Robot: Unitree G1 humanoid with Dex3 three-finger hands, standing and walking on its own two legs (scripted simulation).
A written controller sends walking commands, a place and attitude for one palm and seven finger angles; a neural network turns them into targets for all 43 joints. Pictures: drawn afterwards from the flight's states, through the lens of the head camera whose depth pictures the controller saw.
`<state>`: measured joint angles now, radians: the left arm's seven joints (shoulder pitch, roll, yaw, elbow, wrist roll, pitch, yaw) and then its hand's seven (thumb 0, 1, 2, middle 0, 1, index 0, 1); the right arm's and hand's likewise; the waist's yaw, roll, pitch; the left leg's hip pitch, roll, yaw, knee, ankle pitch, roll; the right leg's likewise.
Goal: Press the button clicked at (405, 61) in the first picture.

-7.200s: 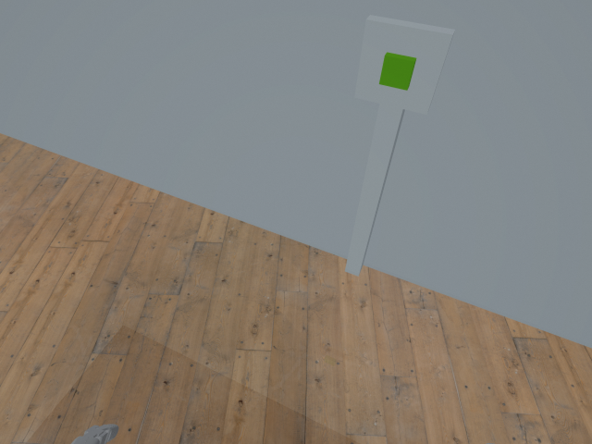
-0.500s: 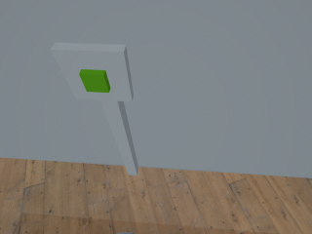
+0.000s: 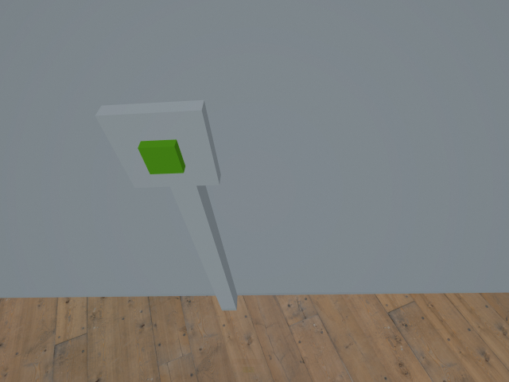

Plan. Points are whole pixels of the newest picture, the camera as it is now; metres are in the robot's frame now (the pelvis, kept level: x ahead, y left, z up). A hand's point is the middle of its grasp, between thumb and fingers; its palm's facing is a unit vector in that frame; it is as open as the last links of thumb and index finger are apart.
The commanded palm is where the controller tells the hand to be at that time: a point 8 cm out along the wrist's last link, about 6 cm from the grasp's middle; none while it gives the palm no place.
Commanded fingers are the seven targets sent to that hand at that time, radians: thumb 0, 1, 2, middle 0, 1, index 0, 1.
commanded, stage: come to a stop and stand still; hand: left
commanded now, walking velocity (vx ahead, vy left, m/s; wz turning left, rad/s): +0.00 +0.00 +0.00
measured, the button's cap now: (163, 156) +0.47 +0.20 +0.11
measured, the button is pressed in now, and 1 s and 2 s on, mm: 0 0 0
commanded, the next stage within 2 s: look again from close up in 0.86 s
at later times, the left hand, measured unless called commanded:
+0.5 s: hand out of the picture +0.05 +0.13 -0.16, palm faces +0.02 -0.97 -0.25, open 7.3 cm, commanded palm none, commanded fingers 0.00 0.90 0.90 -0.20 -0.30 -0.20 -0.30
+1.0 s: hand out of the picture +0.03 +0.10 -0.17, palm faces +0.07 -0.97 -0.21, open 7.3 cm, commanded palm none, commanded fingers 0.00 0.90 0.90 -0.20 -0.30 -0.20 -0.30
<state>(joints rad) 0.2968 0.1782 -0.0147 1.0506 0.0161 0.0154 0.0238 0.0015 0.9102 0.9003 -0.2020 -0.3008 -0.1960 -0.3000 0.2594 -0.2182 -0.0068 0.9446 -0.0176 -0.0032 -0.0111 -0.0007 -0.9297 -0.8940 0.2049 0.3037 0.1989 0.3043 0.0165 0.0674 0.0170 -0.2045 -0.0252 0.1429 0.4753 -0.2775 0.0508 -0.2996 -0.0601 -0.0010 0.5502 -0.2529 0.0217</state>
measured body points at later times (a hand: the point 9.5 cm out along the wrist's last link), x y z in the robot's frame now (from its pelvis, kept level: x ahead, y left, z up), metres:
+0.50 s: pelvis +0.03 -0.05 +0.00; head +0.05 -0.08 +0.45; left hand +0.05 +0.18 -0.14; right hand +0.02 -0.26 -0.17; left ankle -0.01 +0.08 -0.73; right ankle +0.02 -0.13 -0.74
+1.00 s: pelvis +0.04 -0.07 +0.01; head +0.06 -0.08 +0.45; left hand +0.02 +0.15 -0.15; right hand +0.05 -0.29 -0.16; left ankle -0.01 +0.08 -0.73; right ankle +0.02 -0.13 -0.74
